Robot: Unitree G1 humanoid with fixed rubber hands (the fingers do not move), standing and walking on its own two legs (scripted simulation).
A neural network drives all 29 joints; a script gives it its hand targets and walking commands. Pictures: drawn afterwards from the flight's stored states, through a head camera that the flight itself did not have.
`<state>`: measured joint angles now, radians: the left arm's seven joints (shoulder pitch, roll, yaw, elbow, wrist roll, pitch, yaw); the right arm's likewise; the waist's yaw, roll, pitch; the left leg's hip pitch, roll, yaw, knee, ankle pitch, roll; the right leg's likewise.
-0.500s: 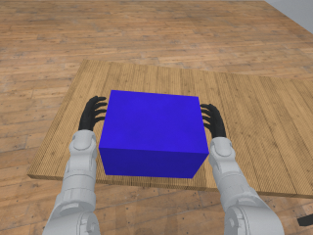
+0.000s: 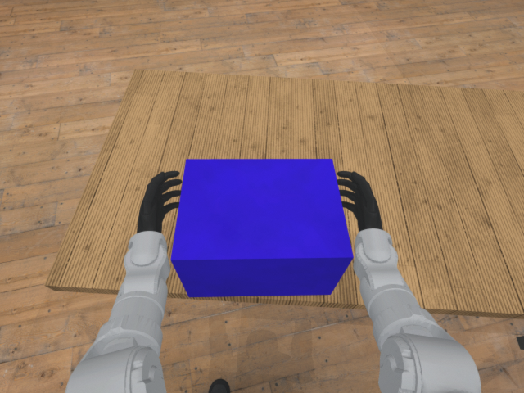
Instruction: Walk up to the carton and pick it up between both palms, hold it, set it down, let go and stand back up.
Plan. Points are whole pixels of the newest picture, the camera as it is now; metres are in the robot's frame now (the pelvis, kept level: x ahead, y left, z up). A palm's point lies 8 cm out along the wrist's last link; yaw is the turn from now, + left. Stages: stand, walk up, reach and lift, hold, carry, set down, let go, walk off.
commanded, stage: set down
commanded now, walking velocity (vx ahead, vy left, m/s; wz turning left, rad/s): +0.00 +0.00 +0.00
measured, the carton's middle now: (260, 228) +0.38 +0.05 -0.05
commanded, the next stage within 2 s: none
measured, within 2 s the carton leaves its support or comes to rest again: rests again in 0.36 s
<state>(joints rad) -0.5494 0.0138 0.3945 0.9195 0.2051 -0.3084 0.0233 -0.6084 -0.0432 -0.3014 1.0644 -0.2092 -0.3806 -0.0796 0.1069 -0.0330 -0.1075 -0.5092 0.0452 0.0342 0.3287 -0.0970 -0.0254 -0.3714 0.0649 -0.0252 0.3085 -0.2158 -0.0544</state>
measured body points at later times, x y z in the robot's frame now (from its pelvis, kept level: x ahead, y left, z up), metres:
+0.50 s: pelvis -0.01 +0.00 -0.01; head +0.10 +0.01 +0.43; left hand +0.37 +0.22 -0.01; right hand +0.41 -0.13 -0.01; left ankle +0.02 +0.13 -0.74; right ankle -0.06 -0.08 -0.74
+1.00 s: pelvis -0.02 +0.02 -0.02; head +0.09 +0.02 +0.42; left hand +0.37 +0.22 -0.02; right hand +0.40 -0.13 -0.02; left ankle +0.02 +0.13 -0.74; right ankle -0.06 -0.08 -0.74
